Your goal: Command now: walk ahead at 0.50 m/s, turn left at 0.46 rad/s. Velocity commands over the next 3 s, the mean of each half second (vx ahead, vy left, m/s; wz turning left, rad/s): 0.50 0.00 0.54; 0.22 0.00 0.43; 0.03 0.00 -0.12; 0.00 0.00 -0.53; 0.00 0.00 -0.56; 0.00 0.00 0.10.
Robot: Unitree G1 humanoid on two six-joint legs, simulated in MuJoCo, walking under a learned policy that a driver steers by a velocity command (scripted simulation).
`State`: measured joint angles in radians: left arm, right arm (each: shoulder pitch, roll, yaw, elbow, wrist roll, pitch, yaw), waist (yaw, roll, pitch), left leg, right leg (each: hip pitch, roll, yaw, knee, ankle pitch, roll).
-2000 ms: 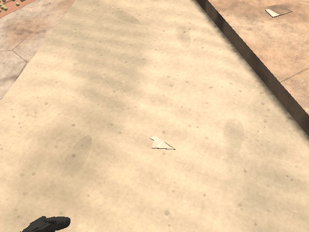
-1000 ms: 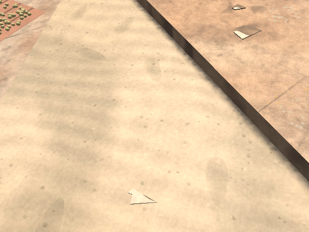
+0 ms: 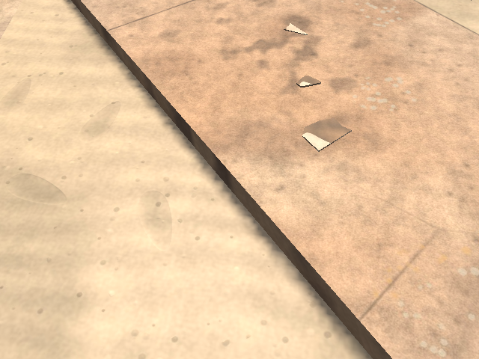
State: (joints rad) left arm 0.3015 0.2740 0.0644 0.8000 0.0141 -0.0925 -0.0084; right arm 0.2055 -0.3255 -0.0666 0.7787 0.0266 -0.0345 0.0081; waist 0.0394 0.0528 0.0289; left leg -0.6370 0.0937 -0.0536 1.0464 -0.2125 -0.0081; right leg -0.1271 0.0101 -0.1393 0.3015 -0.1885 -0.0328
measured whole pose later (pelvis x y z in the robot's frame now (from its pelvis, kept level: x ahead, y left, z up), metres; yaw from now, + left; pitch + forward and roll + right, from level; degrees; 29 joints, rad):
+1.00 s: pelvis +0.47 +0.11 -0.01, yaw +31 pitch +1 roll +0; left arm 0.13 0.24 0.03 0.76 0.02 -0.03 -0.01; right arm 0.20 -0.30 -0.05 0.69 0.00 0.05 -0.04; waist 0.02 0.02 0.08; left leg -0.40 0.01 -0.08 0.81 -0.42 -0.07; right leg -0.35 0.02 -0.02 0.44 -0.10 -0.04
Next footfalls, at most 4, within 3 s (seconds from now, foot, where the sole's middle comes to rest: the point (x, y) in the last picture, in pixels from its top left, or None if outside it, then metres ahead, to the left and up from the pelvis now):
0.26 left None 0.30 0.16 -0.78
0.74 right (239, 310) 0.62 0.08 -0.78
1.08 left None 0.46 0.27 -0.78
1.82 left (159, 345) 0.52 0.30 -0.78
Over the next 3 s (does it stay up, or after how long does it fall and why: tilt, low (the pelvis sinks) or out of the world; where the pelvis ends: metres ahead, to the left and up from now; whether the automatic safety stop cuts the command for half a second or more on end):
stays up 0.51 0.16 -0.02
